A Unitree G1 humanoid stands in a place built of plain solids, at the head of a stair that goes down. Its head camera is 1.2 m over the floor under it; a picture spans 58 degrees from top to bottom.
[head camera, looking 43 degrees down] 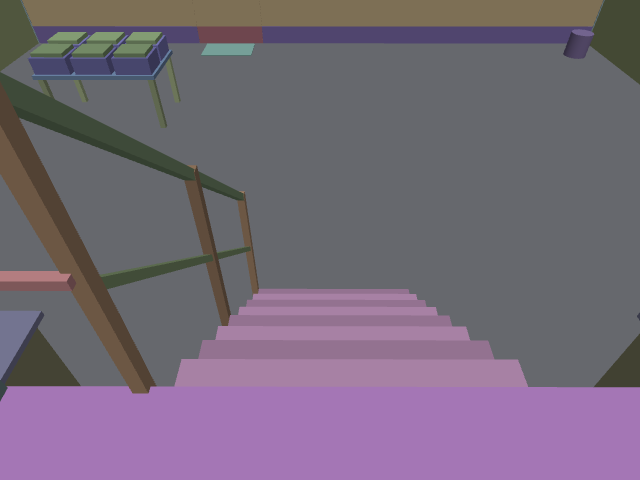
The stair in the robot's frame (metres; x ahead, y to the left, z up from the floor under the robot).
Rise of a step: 0.19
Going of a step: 0.21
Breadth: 1.22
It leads straight ahead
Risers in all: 9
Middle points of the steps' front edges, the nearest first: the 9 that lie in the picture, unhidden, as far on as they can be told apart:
0.65 -0.11 0.00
0.85 -0.11 -0.19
1.06 -0.11 -0.37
1.27 -0.11 -0.56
1.47 -0.11 -0.74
1.68 -0.11 -0.93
1.89 -0.11 -1.12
2.10 -0.11 -1.30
2.30 -0.11 -1.49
